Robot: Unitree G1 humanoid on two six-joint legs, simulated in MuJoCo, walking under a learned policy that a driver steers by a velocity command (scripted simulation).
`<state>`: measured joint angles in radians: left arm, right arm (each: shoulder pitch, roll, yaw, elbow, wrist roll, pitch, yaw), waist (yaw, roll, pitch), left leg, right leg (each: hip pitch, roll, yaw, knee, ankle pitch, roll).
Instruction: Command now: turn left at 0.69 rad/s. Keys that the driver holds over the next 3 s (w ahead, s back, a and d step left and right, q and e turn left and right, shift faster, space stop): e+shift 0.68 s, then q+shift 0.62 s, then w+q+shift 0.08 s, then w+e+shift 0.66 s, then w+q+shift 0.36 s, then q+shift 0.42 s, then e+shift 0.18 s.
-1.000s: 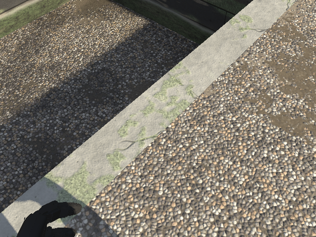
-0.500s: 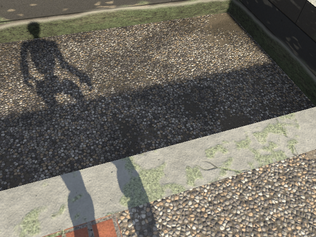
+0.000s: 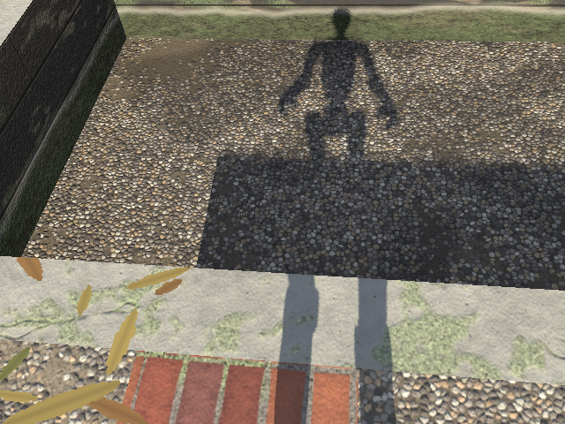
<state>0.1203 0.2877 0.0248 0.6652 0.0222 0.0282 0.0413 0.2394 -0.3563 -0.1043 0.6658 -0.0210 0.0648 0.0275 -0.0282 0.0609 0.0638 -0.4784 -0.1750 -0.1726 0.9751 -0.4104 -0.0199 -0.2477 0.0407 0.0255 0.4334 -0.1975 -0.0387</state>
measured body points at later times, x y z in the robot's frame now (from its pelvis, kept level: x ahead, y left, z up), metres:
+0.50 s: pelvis -0.01 +0.01 +0.00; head +0.03 +0.01 +0.45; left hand +0.13 +0.27 -0.13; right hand +0.08 -0.28 -0.10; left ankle -0.02 +0.12 -0.74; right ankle -0.04 -0.09 -0.68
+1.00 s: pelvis -0.01 -0.04 +0.00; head +0.00 -0.06 +0.45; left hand +0.22 +0.12 -0.10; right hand -0.06 -0.31 -0.14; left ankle +0.03 +0.08 -0.70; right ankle -0.04 -0.10 -0.74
